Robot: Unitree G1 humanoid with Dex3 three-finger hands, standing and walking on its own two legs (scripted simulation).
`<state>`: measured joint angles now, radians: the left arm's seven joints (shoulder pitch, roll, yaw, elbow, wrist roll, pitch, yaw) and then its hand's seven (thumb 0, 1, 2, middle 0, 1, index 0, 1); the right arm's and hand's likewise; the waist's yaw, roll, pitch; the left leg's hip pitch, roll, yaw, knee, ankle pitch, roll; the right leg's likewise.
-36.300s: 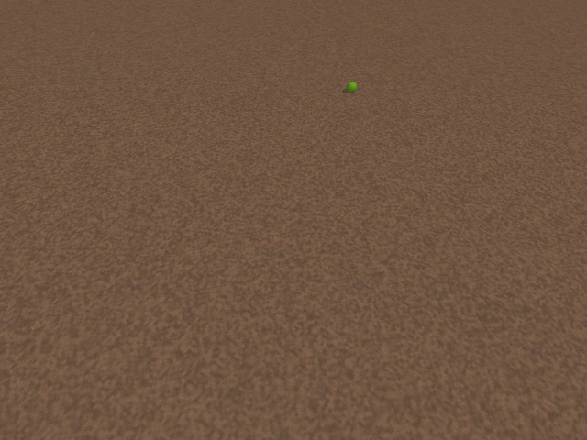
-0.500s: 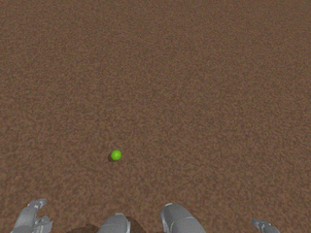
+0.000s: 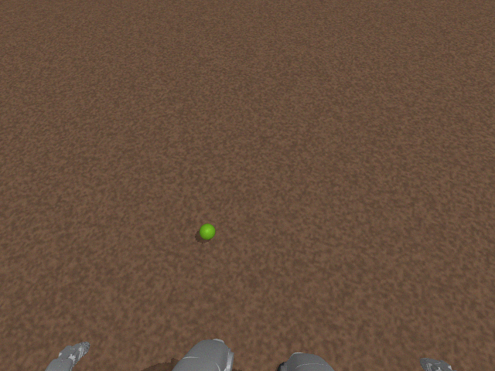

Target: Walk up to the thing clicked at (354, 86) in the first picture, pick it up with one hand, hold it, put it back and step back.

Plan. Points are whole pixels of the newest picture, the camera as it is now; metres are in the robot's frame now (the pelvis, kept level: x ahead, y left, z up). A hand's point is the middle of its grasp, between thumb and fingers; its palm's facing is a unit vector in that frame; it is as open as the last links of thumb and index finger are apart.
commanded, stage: step back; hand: left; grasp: from above
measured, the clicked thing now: (207, 231) +0.65 +0.19 -0.73
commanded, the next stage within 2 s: none
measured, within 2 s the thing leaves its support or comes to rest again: neither
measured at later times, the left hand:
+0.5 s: hand out of the picture -0.07 +0.28 -0.16, palm faces -0.05 -0.92 -0.40, open 7.4 cm
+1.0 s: hand out of the picture -0.20 +0.28 -0.15, palm faces +0.03 -0.92 -0.39, open 7.4 cm
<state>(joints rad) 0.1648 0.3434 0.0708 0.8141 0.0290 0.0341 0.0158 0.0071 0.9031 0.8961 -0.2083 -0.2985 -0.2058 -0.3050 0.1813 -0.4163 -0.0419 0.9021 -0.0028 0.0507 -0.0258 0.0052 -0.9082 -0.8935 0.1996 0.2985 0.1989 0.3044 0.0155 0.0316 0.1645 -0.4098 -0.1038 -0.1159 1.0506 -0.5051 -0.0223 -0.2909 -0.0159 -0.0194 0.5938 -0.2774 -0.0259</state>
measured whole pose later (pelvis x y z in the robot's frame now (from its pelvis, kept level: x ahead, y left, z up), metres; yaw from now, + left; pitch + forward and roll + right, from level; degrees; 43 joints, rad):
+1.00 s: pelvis -0.33 +0.01 -0.01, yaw +2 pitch -3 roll -1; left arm 0.09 0.40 0.07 0.81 0.01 0.08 0.03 0.01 0.91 0.90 -0.21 -0.30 -0.20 -0.30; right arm 0.19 -0.36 -0.03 0.89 -0.04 0.04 0.00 0.01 -0.91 -0.89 0.20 0.30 0.20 0.30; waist -0.01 -0.03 0.17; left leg -0.30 -0.01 -0.02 0.64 -0.30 0.02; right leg -0.51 0.08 0.12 1.14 -0.52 -0.01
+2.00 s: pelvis -0.46 -0.01 +0.00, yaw +3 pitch -3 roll -1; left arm 0.17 0.35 0.05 0.99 0.03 -0.03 -0.02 0.01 0.90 0.90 -0.21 -0.30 -0.21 -0.30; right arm 0.20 -0.39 -0.06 1.02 -0.03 -0.01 0.02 0.01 -0.91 -0.89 0.20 0.30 0.20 0.30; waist 0.02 0.01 0.06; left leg -0.30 0.01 -0.02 0.62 -0.36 0.00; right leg -0.22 -0.03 -0.06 0.58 -0.31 0.00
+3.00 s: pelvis -0.43 -0.01 +0.02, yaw +1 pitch -2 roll +0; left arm 0.10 0.35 0.00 1.13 0.01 -0.01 -0.01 0.01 0.91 0.90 -0.21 -0.30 -0.20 -0.30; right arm 0.09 -0.35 -0.01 1.15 -0.01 -0.01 0.01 0.01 -0.91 -0.89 0.20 0.30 0.20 0.30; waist -0.01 0.00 0.06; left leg -0.12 0.03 0.02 0.32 -0.16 -0.02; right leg -0.07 -0.01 0.00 0.31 -0.20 0.01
